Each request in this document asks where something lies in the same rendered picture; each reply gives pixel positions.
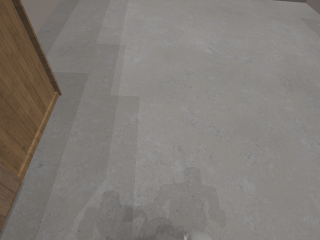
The wardrobe door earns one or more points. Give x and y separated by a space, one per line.
25 89
9 183

